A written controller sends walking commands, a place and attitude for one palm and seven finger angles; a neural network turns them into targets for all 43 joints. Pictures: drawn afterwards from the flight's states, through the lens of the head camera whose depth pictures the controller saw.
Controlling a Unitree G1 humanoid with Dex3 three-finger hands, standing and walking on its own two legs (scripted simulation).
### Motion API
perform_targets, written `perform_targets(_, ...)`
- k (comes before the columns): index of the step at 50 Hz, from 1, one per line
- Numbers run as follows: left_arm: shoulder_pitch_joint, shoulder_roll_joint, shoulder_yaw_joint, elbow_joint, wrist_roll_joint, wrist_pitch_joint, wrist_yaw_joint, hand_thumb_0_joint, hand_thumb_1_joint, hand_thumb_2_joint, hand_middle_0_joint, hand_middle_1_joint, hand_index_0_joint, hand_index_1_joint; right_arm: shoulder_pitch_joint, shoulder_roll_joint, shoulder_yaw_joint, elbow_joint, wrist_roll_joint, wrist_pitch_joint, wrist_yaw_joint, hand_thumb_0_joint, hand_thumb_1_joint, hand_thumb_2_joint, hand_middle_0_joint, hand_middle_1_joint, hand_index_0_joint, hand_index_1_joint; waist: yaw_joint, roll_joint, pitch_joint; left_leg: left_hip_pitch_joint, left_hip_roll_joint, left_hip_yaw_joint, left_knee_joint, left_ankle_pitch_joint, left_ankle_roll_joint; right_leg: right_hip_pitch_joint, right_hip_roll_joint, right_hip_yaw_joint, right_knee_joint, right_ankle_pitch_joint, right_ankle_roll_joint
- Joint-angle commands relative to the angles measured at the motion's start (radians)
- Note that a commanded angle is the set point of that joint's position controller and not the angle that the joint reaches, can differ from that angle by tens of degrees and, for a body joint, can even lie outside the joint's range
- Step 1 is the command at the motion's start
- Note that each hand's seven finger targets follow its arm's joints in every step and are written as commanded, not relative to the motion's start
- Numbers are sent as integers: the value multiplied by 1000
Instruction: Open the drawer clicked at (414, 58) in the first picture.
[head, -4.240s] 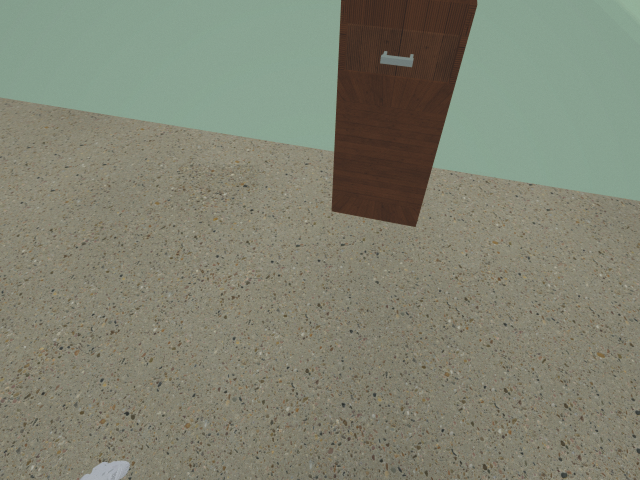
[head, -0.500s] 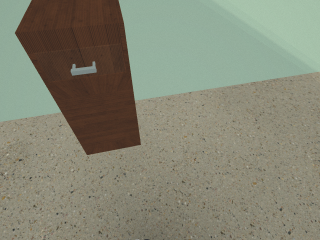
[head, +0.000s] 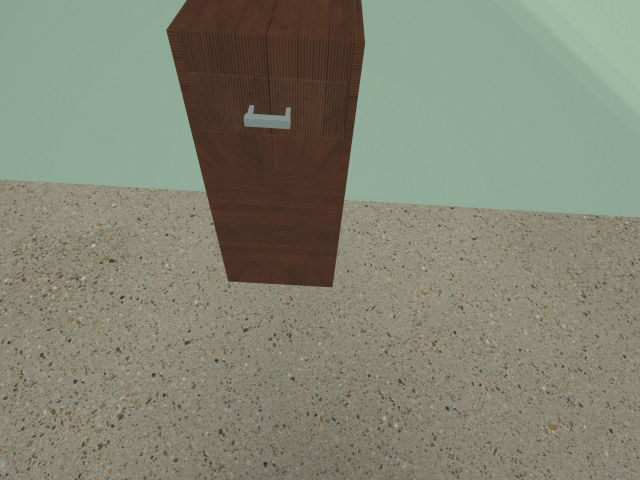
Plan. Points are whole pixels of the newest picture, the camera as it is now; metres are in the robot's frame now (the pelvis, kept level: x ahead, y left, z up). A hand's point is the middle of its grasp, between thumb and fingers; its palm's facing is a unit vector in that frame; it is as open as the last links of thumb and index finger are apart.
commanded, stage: take the last steps up to it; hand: left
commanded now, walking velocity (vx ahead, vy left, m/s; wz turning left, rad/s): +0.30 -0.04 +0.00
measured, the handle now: (268, 115) +0.82 +0.19 -0.02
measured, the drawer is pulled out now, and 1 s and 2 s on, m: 0.00 0.00 0.00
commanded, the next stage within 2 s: come to a stop and stand still in 0.80 s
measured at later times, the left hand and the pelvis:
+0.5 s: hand out of the picture +0.13 +0.15 -0.16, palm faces +0.06 -0.98 -0.16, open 7.3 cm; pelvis +0.13 -0.02 +0.01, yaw +1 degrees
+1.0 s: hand (207, 348) +0.33 +0.22 -0.16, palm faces +0.02 -0.99 -0.17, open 7.4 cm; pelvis +0.29 +0.04 +0.02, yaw -1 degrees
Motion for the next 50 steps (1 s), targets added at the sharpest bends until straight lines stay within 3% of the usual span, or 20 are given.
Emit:
perform_targets(1, -168, 67, 13, -102, 1, -32, -15, 0, 900, 900, -200, -300, -200, -300, 178, -166, -29, 19, 2, -27, -31, 0, -900, -900, 200, 300, 200, 300, -100, 257, 108, 138, 312, -368, -364, 57, 184, -399, -6, 98, 341, -7, -11)
perform_targets(3, -104, 58, 10, -60, -1, -35, -27, 0, 900, 900, -200, -300, -200, -300, 123, -140, -20, 11, 4, -43, -33, 0, -900, -900, 200, 300, 200, 300, -57, 205, 70, 121, 260, -245, -347, 192, 158, -316, -11, 86, 305, 64, -3)
perform_targets(5, -92, 36, 5, -51, -2, -31, -30, 0, 900, 900, -200, -300, -200, -300, 126, -142, -28, 18, 4, -51, -34, 0, -900, -900, 200, 300, 200, 300, -47, 178, 52, 122, 242, -181, -330, 286, 160, -264, -5, 64, 200, 85, 7)
perform_targets(10, -114, 21, 4, -50, -3, -39, -33, 0, 900, 900, -200, -300, -200, -300, 145, -159, -37, 53, 1, -47, -31, 0, -900, -900, 200, 300, 200, 300, -49, 184, 58, 77, 241, -149, -277, 270, 143, -111, 35, 10, -36, 135, -2)
perform_targets(13, 57, 67, 22, 12, 1, -58, -28, 0, 900, 900, -200, -300, -200, -300, 143, -139, -33, 67, 9, -45, -27, 0, -900, -900, 200, 300, 200, 300, 33, 70, -10, -24, 160, -79, -32, 289, 82, 198, 69, 6, -232, 243, -33)
perform_targets(14, 176, 139, 40, 48, 10, -70, -17, 0, 900, 900, -200, -300, -200, -300, 149, -88, -22, 57, 19, -53, -21, 0, -900, -900, 200, 300, 200, 300, 82, -101, -70, -194, 82, 11, 225, 174, 38, 386, -102, 225, -301, 160, -94)
perform_targets(15, 273, 222, 54, 68, 2, -72, -6, 0, 900, 900, -200, -300, -200, -300, 130, -45, -11, 15, 23, -57, -16, 0, -900, -900, 200, 300, 200, 300, 104, -303, -109, -387, -14, 38, 501, -224, 17, 481, -309, 559, -446, 172, -197)
perform_targets(16, 263, 217, 51, 72, -10, -74, 0, 0, 900, 900, -200, -300, -200, -300, 64, -81, -19, 5, 21, -49, -15, 0, -900, -900, 200, 300, 200, 300, 117, -292, -83, -423, 23, -69, 646, -225, 29, 385, -326, 625, -515, 73, -220)
perform_targets(18, 105, 125, 32, 32, -4, -71, 13, 0, 900, 900, -200, -300, -200, -300, 15, -75, -28, 5, 14, -47, -5, 0, -900, -900, 200, 300, 200, 300, 45, -65, 45, -456, 100, -97, 700, -52, 27, 208, -284, 483, -535, -32, -217)
perform_targets(21, 33, 62, 9, 15, 3, -87, 16, 0, 900, 900, -200, -300, -200, -300, 89, -23, -20, 41, 5, -28, 4, 0, -900, -900, 200, 300, 200, 300, -27, -49, 37, -334, 112, -40, 557, 38, -7, 75, -192, 234, -533, 203, -169)
perform_targets(28, 61, 90, 17, 53, 5, -91, 11, 0, 900, 900, -200, -300, -200, -300, 17, 5, -16, 5, 12, -37, 21, 0, -900, -900, 200, 300, 200, 300, -20, -85, 48, -240, 80, 38, 182, 89, -11, 98, -158, 142, -511, 248, -181)
perform_targets(32, 38, 68, 21, 52, -5, -74, 8, 0, 900, 900, -200, -300, -200, -300, 138, -32, -24, 44, 7, -56, 10, 0, -900, -900, 200, 300, 200, 300, -84, 12, 39, 66, 40, 75, -11, 166, -5, -36, -87, 82, -348, 158, -130)
perform_targets(33, 47, 36, 14, 44, -3, -69, 3, 0, 900, 900, -200, -300, -200, -300, 246, -98, -38, 68, 3, -61, 1, 0, -900, -900, 200, 300, 200, 300, -125, 167, -2, 186, 120, -64, -99, 58, 22, -117, -20, 45, -141, 112, -101)
perform_targets(34, 65, -27, 9, 19, -12, -64, -3, 0, 900, 900, -200, -300, -200, -300, 351, -203, -63, 84, -11, -63, -11, 0, -900, -900, 200, 300, 200, 300, -147, 420, -31, 241, 358, -404, -286, -70, 106, -265, 101, -48, 171, -103, -50)
perform_targets(35, 34, -2, 8, -12, -3, -62, 1, 0, 900, 900, -200, -300, -200, -300, 362, -214, -59, 88, -5, -52, -20, 0, -900, -900, 200, 300, 200, 300, -146, 376, -46, 205, 419, -533, -380, -175, 151, -314, 105, 56, 358, -153, -63)
perform_targets(37, -6, -1, 14, 3, -1, -61, -5, 0, 900, 900, -200, -300, -200, -300, 218, -130, -37, 50, 4, -53, -30, 0, -900, -900, 200, 300, 200, 300, -94, 226, 21, 73, 375, -413, -385, -127, 156, -348, 24, 123, 497, 25, -70)
perform_targets(39, 14, -22, 12, 34, 7, -56, -10, 0, 900, 900, -200, -300, -200, -300, 166, -55, -18, 37, 4, -75, -35, 0, -900, -900, 200, 300, 200, 300, -52, 109, 20, 14, 316, -243, -373, 149, 126, -272, -7, 126, 446, 121, -42)
perform_targets(42, 54, -35, 8, 52, 5, -36, -5, 0, 900, 900, -200, -300, -200, -300, 173, -52, -12, 51, 12, -85, -40, 0, -900, -900, 200, 300, 200, 300, -31, 117, -38, 63, 274, -104, -344, 422, 130, -230, -1, 113, 390, 174, -16)
perform_targets(48, -22, -35, -3, 40, -6, -12, 13, 0, 900, 900, -200, -300, -200, -300, 202, -39, 2, 87, 11, -71, -52, 0, -900, -900, 200, 300, 200, 300, -24, 123, -25, 102, 256, -16, -262, 887, 114, -172, 18, 97, 175, 216, 7)
perform_targets(50, -51, -29, -8, 30, -7, -1, 20, 0, 900, 900, -200, -300, -200, -300, 190, -55, -3, 98, 11, -53, -55, 0, -900, -900, 200, 300, 200, 300, -33, 161, -20, 113, 257, -4, -228, 923, 120, -129, 38, 69, 77, 189, 8)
